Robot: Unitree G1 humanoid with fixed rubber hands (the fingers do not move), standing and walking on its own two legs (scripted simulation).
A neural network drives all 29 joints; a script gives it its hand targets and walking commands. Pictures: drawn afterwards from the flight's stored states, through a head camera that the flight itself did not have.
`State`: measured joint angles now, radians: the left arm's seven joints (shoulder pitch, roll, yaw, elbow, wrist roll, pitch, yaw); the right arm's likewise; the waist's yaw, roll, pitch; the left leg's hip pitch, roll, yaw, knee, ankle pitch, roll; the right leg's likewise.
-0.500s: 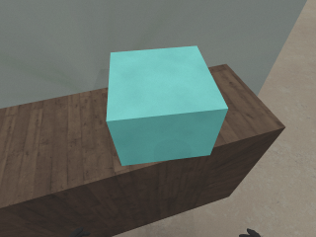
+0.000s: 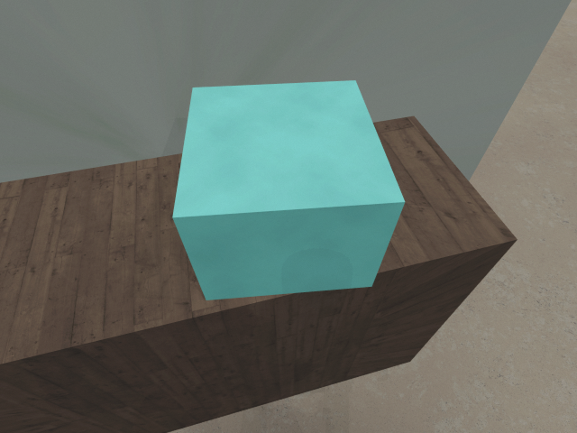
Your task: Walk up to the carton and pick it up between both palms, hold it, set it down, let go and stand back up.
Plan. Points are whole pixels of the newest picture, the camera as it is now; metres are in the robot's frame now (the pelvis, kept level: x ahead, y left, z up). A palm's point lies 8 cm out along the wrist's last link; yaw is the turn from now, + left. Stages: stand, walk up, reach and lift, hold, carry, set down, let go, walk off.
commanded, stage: walk up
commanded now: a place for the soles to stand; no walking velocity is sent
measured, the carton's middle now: (282, 187) +0.47 +0.04 +0.06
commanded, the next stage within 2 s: reach and lift in 1.52 s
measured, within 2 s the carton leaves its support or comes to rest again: neither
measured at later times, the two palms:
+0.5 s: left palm out of the picture +0.09 +0.23 -0.12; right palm out of the picture +0.12 -0.29 -0.11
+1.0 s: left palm out of the picture +0.03 +0.22 -0.13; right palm out of the picture +0.14 -0.30 -0.12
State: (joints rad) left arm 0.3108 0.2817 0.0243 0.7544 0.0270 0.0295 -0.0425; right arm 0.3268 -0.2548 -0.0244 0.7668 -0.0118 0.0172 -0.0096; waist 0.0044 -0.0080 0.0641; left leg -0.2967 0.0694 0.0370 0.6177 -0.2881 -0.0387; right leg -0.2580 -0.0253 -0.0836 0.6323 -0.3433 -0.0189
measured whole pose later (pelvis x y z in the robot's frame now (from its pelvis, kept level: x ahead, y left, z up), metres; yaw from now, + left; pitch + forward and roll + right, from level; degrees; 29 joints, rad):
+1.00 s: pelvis +0.00 -0.06 -0.02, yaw +12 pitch -3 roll -1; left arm 0.26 0.31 0.00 0.69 0.02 0.07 -0.05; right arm 0.28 -0.25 -0.05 0.67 -0.02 0.03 -0.04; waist 0.02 0.00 0.11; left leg -0.44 0.06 -0.15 0.81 -0.35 -0.03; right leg -0.28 -0.03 -0.31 0.78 -0.47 -0.11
